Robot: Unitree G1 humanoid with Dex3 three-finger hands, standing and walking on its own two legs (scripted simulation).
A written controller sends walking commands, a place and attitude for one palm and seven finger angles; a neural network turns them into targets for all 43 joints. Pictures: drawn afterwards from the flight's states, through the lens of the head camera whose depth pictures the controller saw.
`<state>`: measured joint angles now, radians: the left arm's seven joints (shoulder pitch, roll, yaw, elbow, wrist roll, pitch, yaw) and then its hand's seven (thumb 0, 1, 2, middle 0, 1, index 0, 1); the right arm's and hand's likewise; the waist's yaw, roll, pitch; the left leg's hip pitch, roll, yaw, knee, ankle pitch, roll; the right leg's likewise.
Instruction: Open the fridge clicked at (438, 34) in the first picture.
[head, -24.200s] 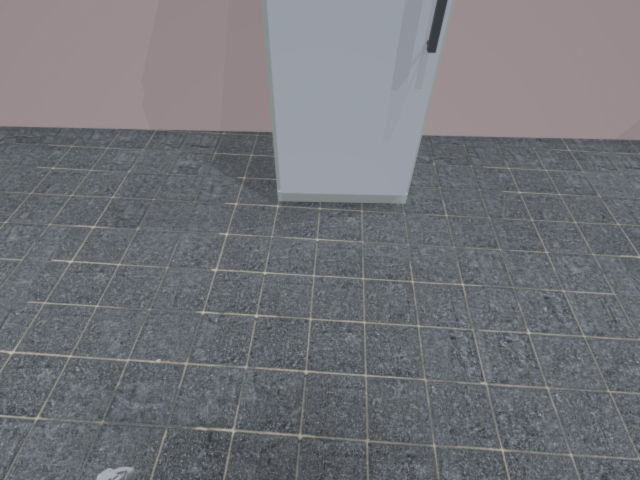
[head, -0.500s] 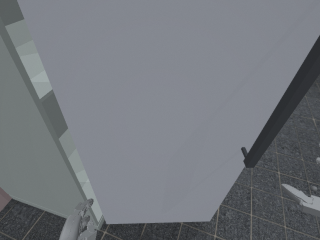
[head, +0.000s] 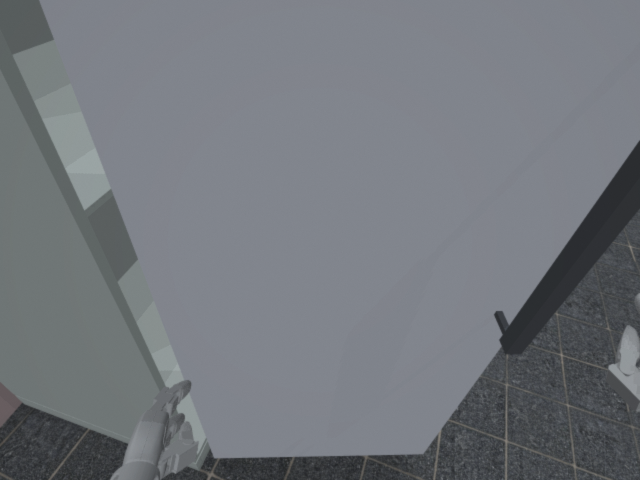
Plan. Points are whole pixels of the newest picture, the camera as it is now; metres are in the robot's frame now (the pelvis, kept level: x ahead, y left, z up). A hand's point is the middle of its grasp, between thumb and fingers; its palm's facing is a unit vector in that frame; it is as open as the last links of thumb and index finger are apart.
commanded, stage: draw the hand back to the body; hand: right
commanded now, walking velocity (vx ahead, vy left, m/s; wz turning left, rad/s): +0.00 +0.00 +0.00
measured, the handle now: (585, 219) +0.34 -0.29 +0.21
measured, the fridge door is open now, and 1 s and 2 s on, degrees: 71 71 71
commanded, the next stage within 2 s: step back with the hand held close in 0.18 s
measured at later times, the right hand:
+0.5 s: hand (616, 375) +0.18 -0.27 +0.16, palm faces +0.40 +0.80 -0.44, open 7.4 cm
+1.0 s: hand out of the picture +0.10 -0.30 +0.16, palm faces +0.44 +0.77 -0.47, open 7.4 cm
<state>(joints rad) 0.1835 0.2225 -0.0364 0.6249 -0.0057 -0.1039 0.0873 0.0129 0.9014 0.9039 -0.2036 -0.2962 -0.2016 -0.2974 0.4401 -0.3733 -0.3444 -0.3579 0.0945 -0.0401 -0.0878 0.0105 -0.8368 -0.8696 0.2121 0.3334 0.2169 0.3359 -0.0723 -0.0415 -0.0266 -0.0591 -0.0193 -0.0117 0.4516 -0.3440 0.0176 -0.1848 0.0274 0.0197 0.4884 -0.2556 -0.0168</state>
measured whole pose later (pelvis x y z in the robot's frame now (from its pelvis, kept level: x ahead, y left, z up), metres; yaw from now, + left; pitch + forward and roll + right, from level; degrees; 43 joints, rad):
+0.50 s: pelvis -0.02 +0.00 +0.00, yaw +0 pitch -1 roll +1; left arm 0.17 0.24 -0.02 0.58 0.00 0.00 0.07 0.01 0.90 0.90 -0.20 -0.30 -0.20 -0.30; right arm 0.48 -0.39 -0.37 -0.41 0.07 -0.11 -0.09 0.01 -0.90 -0.90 0.21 0.30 0.21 0.30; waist -0.02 -0.04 -0.01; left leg -0.10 -0.04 0.00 0.40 -0.29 0.01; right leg -0.25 0.01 0.03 0.49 -0.22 -0.02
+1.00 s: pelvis -0.09 -0.03 -0.01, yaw -2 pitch +1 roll +3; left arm 0.20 0.21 -0.02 0.57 0.00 -0.07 0.08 0.01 0.90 0.90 -0.21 -0.30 -0.20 -0.30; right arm 0.53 -0.42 -0.44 -0.50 0.05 -0.21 -0.11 0.01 -0.89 -0.90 0.21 0.30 0.22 0.30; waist -0.02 -0.02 0.02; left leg -0.28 -0.04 -0.03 0.53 -0.26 -0.02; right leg -0.44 0.03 0.04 0.57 -0.15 -0.06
